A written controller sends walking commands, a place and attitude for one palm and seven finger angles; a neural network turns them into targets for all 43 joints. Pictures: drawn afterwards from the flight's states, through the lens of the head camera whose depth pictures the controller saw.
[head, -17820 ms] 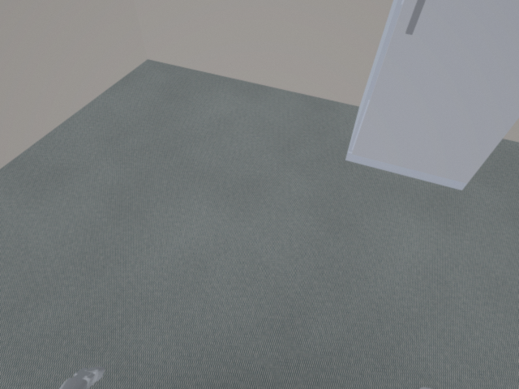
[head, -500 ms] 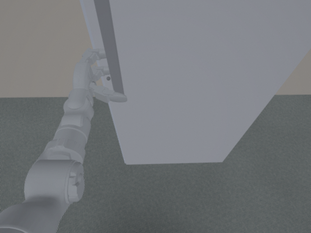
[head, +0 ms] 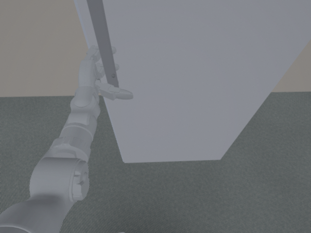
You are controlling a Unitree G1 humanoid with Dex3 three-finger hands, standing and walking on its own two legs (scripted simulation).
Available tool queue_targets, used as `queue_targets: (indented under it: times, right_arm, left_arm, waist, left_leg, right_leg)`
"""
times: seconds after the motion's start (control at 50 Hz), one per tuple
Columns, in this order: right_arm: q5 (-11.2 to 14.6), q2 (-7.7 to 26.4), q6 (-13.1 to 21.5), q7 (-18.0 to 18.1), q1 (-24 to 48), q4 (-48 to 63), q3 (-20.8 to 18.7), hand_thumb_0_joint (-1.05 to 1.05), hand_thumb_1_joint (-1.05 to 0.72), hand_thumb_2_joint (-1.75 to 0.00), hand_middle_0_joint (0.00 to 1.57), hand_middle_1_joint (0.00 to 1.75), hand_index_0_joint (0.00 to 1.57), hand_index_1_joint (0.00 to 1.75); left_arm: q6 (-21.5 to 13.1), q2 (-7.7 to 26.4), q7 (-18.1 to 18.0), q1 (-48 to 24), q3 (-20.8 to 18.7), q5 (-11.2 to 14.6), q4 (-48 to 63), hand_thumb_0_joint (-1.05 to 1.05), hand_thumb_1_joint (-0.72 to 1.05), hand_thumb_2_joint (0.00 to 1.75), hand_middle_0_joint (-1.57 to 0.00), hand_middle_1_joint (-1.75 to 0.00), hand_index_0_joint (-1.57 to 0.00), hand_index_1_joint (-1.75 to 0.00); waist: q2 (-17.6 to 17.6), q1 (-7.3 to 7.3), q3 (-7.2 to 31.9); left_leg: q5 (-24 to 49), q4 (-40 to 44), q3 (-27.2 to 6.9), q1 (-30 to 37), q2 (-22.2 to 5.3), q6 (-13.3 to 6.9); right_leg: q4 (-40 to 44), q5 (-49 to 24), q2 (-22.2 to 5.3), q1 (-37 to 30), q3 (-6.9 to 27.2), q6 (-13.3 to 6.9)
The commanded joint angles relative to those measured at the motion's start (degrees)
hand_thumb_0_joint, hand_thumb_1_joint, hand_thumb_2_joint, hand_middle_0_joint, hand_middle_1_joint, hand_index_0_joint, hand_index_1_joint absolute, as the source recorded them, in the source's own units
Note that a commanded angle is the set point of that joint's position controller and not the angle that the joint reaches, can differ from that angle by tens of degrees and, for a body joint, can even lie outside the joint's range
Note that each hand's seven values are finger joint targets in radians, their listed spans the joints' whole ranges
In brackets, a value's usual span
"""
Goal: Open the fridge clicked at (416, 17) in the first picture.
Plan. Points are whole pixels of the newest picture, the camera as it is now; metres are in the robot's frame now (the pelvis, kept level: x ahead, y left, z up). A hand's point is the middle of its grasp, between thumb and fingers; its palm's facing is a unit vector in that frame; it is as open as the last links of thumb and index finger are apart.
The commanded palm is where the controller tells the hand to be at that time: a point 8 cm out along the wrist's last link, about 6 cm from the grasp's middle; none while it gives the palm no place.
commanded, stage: slide the fingers in behind the handle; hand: left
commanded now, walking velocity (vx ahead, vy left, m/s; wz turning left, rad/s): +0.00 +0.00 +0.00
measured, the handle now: (99, 12) +0.54 +0.10 +0.27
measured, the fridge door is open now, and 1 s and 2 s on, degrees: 0 0 0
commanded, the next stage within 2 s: grip the handle and tug to test in 0.66 s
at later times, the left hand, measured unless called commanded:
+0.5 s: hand (116, 76) +0.48 +0.08 +0.13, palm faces -0.03 -1.00 -0.01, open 14.0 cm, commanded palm +0.46 +0.13 +0.13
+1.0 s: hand (115, 76) +0.48 +0.08 +0.13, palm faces -0.05 -1.00 +0.01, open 12.6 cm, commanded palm +0.46 +0.14 +0.13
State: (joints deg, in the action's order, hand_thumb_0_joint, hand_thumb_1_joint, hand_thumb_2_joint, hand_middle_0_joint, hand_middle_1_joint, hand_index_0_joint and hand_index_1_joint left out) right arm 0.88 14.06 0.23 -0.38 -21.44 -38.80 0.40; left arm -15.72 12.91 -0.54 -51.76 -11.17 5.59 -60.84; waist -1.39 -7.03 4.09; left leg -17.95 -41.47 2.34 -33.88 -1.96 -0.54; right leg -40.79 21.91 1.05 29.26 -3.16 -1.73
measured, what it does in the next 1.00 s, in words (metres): stands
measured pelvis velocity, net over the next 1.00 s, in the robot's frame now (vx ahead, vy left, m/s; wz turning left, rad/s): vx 0.01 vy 0.00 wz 0.00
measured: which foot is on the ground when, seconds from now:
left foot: down 0.00-1.00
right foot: down 0.00-1.00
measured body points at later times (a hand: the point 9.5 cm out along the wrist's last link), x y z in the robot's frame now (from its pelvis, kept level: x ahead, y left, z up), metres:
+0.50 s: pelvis +0.00 +0.00 +0.00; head +0.06 +0.00 +0.45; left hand +0.48 +0.13 +0.14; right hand +0.04 -0.26 -0.12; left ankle +0.02 +0.11 -0.71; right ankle -0.02 -0.10 -0.71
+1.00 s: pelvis +0.01 +0.00 +0.00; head +0.06 +0.00 +0.45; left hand +0.48 +0.13 +0.14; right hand +0.04 -0.25 -0.12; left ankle +0.02 +0.11 -0.71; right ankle -0.02 -0.10 -0.71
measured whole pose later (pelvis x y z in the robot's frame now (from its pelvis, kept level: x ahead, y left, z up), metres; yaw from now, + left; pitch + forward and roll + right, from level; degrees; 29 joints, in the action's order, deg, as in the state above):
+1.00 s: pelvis +0.01 +0.00 +0.00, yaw +0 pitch +10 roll -1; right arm 0.8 14.4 -0.9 -1.0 -22.5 -39.3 -0.4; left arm -15.2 10.9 -0.5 -48.8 -9.7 6.1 -58.0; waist -1.9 -6.3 5.4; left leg -18.7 -41.0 2.6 -32.7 -1.8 -0.8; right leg -39.7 22.2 1.0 28.0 -2.7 -1.4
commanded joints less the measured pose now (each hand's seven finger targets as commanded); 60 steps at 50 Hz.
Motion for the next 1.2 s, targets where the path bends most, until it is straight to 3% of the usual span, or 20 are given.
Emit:
queue_targets:
  times: [0.0,0.02,0.1,0.12,0.2,0.24,0.28,0.4,0.46,0.52,0.56,0.66,0.74,0.8,0.9,0.98,1.0,1.08,1.14,1.18]
  right_arm:
    - [0.0,8.5,1.8,0.9,-4.8,4.0,-3.3,0.0,-0.9,-0.9,0.2,0.3,0.2,0.3]
    - [0.1,8.4,1.9,0.8,-4.6,4.3,-3.3,0.0,-0.9,-0.9,0.2,0.3,0.2,0.3]
    - [0.2,8.4,1.5,0.5,-4.8,4.6,-3.4,0.0,-0.9,-0.9,0.2,0.3,0.2,0.3]
    - [0.1,8.5,1.5,0.6,-5.2,4.5,-3.6,0.0,-0.9,-0.9,0.2,0.3,0.2,0.3]
    - [0.1,8.3,1.5,0.3,-4.8,4.8,-3.8,0.0,-0.9,-0.9,0.2,0.3,0.2,0.3]
    - [0.1,8.2,1.6,0.3,-4.8,4.6,-3.6,0.0,-0.9,-0.9,0.2,0.3,0.2,0.3]
    - [-0.1,8.4,1.4,0.4,-5.0,4.4,-3.7,0.0,-0.9,-0.9,0.2,0.3,0.2,0.3]
    - [0.0,8.3,1.4,0.5,-4.7,4.1,-3.5,0.0,-0.9,-0.9,0.2,0.3,0.2,0.3]
    - [0.0,8.5,1.3,0.7,-5.2,3.8,-3.5,0.0,-0.9,-0.9,0.2,0.3,0.2,0.3]
    - [-0.1,8.3,1.6,0.4,-4.9,3.9,-3.6,0.0,-0.9,-0.9,0.2,0.3,0.2,0.3]
    - [-0.3,8.6,1.5,0.4,-5.4,4.1,-3.7,0.0,-0.9,-0.9,0.2,0.3,0.2,0.3]
    - [-0.4,8.6,1.1,0.5,-5.5,4.3,-3.5,0.0,-0.9,-0.9,0.2,0.3,0.2,0.3]
    - [-0.2,8.3,1.1,0.4,-5.1,4.6,-3.7,0.0,-0.9,-0.9,0.2,0.3,0.2,0.3]
    - [-0.2,8.3,1.2,0.2,-5.0,4.8,-4.0,0.0,-0.9,-0.9,0.2,0.3,0.2,0.3]
    - [0.0,8.5,0.9,0.0,-5.0,4.5,-4.0,0.0,-0.9,-0.9,0.2,0.3,0.2,0.3]
    - [0.1,8.5,0.4,0.4,-4.7,4.7,-3.8,0.0,-0.9,-0.9,0.2,0.3,0.2,0.3]
    - [0.0,8.2,0.5,0.4,-4.3,4.8,-3.8,0.0,-0.9,-0.9,0.2,0.3,0.2,0.3]
    - [0.0,8.0,1.0,0.1,-3.8,4.8,-3.7,0.0,-0.9,-0.9,0.2,0.3,0.2,0.3]
    - [0.0,8.1,1.1,0.1,-4.0,4.1,-3.7,0.0,-0.9,-0.9,0.2,0.3,0.2,0.3]
    - [0.0,8.3,1.1,0.2,-3.8,4.5,-3.8,0.0,-0.9,-0.9,0.2,0.3,0.2,0.3]
  left_arm:
    - [-4.7,10.9,0.5,-29.0,-1.8,0.4,11.6,0.0,-0.5,0.3,-0.3,-1.2,-0.3,-1.2]
    - [-4.6,9.2,0.9,-29.3,-0.3,0.4,12.7,0.0,-0.5,0.3,-0.3,-1.2,-0.3,-1.2]
    - [-3.6,7.1,1.4,-27.1,0.8,1.0,12.1,0.0,-0.5,0.3,-0.3,-1.2,-0.3,-1.2]
    - [-3.5,7.6,1.3,-27.1,0.1,1.2,12.4,0.0,-0.5,0.3,-0.3,-1.2,-0.3,-1.2]
    - [-4.1,7.3,0.5,-27.0,-0.2,1.5,16.0,0.0,-0.5,0.3,-0.3,-1.2,-0.3,-1.2]
    - [-4.4,7.4,-0.1,-27.2,0.1,0.9,15.4,0.0,-0.5,0.3,-0.3,-1.2,-0.3,-1.2]
    - [-4.8,10.0,-0.8,-27.4,-1.7,0.0,15.0,0.0,-0.5,0.3,-0.3,-1.2,-0.3,-1.2]
    - [-4.5,7.2,-0.8,-29.8,1.1,-0.2,13.6,0.0,-0.5,0.3,-0.3,-1.2,-0.3,-1.2]
    - [-4.4,7.7,-0.6,-30.1,0.6,0.3,11.7,0.0,-0.5,0.3,-0.3,-1.2,-0.3,-1.2]
    - [-4.4,5.3,-0.6,-31.3,2.2,0.2,12.2,0.0,-0.5,0.3,-0.3,-1.2,-0.3,-1.2]
    - [-4.7,7.7,-0.8,-28.6,-0.3,0.4,11.9,0.0,-0.5,0.3,-0.3,-1.2,-0.3,-1.2]
    - [-4.5,10.3,-0.9,-28.1,-2.3,0.0,11.3,0.0,-0.5,0.3,-0.3,-1.2,-0.3,-1.2]
    - [-4.9,7.8,-0.5,-29.4,0.1,-0.4,13.9,0.0,-0.5,0.3,-0.3,-1.2,-0.3,-1.2]
    - [-5.4,6.4,-0.2,-27.9,0.7,0.6,16.4,0.0,-0.36,0.36,-0.32,-1.22,-0.32,-1.22]
    - [-3.6,5.4,-0.1,-24.2,1.4,0.7,15.2,0.0,-0.13,0.46,-0.34,-1.25,-0.34,-1.25]
    - [-2.7,8.9,-0.8,-24.8,-1.5,0.4,14.8,0.0,0.06,0.54,-0.36,-1.28,-0.36,-1.28]
    - [-2.9,6.8,-0.8,-26.4,0.4,0.4,16.1,0.0,0.11,0.56,-0.36,-1.29,-0.36,-1.29]
    - [-4.4,4.8,-1.3,-26.4,2.0,0.2,17.8,0.0,0.29,0.64,-0.38,-1.31,-0.38,-1.31]
    - [-4.3,4.3,-1.2,-27.5,2.8,0.0,15.1,0.0,0.43,0.7,-0.4,-1.33,-0.4,-1.33]
    - [-4.3,5.3,-1.4,-27.2,1.8,-0.2,14.8,0.0,0.53,0.74,-0.41,-1.35,-0.41,-1.35]
  waist:
    - [2.3,-0.42,22.0]
    - [0.7,-0.56,22.4]
    - [1.1,-0.47,21.5]
    - [3.1,-0.37,21.8]
    - [1.0,0.38,23.1]
    - [1.8,0.0,21.0]
    - [2.7,0.11,20.4]
    - [1.0,-1.02,21.0]
    - [3.0,-1.3,20.4]
    - [1.2,-1.48,21.5]
    - [1.6,-0.33,22.8]
    - [3.3,-0.12,21.7]
    - [0.6,-0.63,22.1]
    - [-0.4,-0.06,25.0]
    - [1.9,-0.02,22.1]
    - [3.5,0.55,20.4]
    - [2.8,-0.22,20.3]
    - [-0.3,0.05,21.2]
    - [1.2,-0.86,19.0]
    - [2.0,-0.39,20.6]
  left_leg:
    - [13.4,2.4,-2.3,16.3,2.4,-1.7]
    - [13.8,2.5,-2.1,16.8,2.5,-1.7]
    - [14.8,2.6,-2.0,16.9,2.4,-1.8]
    - [15.0,2.5,-2.2,16.6,2.4,-1.8]
    - [16.6,2.6,-1.9,18.1,2.5,-1.7]
    - [15.3,2.7,-2.0,17.4,2.4,-1.8]
    - [14.4,2.8,-1.9,16.1,2.5,-1.9]
    - [14.0,2.9,-2.4,18.1,2.3,-1.6]
    - [13.3,3.0,-2.6,17.1,2.3,-1.7]
    - [13.9,2.6,-2.8,18.6,2.3,-1.6]
    - [15.7,2.4,-2.7,18.3,2.3,-1.6]
    - [15.2,2.4,-2.1,15.7,2.5,-1.9]
    - [16.1,2.3,-2.2,17.9,2.3,-1.6]
    - [19.2,1.9,-2.5,20.6,2.1,-1.4]
    - [19.3,2.3,-2.5,19.6,2.0,-1.5]
    - [17.2,3.0,-2.1,17.0,2.3,-1.8]
    - [17.5,3.1,-2.1,17.8,2.2,-1.7]
    - [18.3,2.4,-2.7,20.6,2.0,-1.4]
    - [15.3,2.7,-3.1,19.3,1.9,-1.3]
    - [15.0,2.8,-2.9,19.2,2.1,-1.5]
  right_leg:
    - [6.1,-23.0,1.4,-4.1,2.2,1.4]
    - [6.0,-23.6,1.5,-3.8,2.2,1.3]
    - [6.3,-24.5,1.6,-3.6,1.8,1.3]
    - [6.2,-24.8,1.7,-4.3,1.7,1.3]
    - [6.1,-26.0,1.7,-5.0,1.8,1.2]
    - [6.4,-24.8,1.7,-4.0,1.7,1.3]
    - [6.2,-24.4,1.6,-4.3,2.0,1.4]
    - [6.3,-22.6,1.5,-2.5,1.8,1.2]
    - [6.6,-21.7,1.5,-2.9,1.7,1.3]
    - [6.2,-21.6,1.7,-1.2,1.5,1.2]
    - [5.8,-23.2,1.6,-3.1,1.5,1.0]
    - [5.9,-24.8,1.4,-4.9,2.0,1.3]
    - [5.8,-24.6,1.6,-3.2,1.8,1.2]
    - [5.2,-26.4,2.0,-3.6,1.4,1.0]
    - [5.7,-26.4,2.1,-3.2,1.0,1.0]
    - [6.1,-26.2,1.8,-5.1,1.4,1.1]
    - [6.1,-26.1,1.7,-4.5,1.3,1.2]
    - [5.7,-24.5,1.9,-2.1,1.2,0.9]
    - [6.2,-21.7,1.8,-0.8,1.0,0.9]
    - [6.1,-21.9,1.8,-1.6,1.3,1.0]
